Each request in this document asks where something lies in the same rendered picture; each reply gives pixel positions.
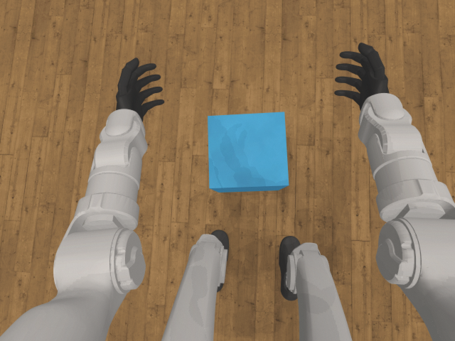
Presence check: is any right robot thigh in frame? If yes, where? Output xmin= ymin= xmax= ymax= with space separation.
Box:
xmin=287 ymin=250 xmax=352 ymax=341

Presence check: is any robot left hand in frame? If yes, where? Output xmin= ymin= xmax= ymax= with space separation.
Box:
xmin=116 ymin=58 xmax=164 ymax=122

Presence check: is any robot right hand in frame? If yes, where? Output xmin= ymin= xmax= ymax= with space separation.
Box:
xmin=334 ymin=43 xmax=389 ymax=110

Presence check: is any robot left forearm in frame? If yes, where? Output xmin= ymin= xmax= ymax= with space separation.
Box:
xmin=53 ymin=109 xmax=148 ymax=288

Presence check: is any robot right upper arm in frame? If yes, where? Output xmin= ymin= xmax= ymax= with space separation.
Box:
xmin=376 ymin=217 xmax=455 ymax=341

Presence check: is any robot right forearm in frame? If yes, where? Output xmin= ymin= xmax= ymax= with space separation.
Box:
xmin=358 ymin=93 xmax=455 ymax=222

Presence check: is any carton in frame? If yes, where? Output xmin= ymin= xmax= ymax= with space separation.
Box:
xmin=208 ymin=112 xmax=289 ymax=193

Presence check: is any left robot foot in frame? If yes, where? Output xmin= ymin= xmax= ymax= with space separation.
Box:
xmin=211 ymin=230 xmax=229 ymax=292

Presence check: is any robot left upper arm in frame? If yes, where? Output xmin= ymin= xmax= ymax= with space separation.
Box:
xmin=0 ymin=227 xmax=146 ymax=341

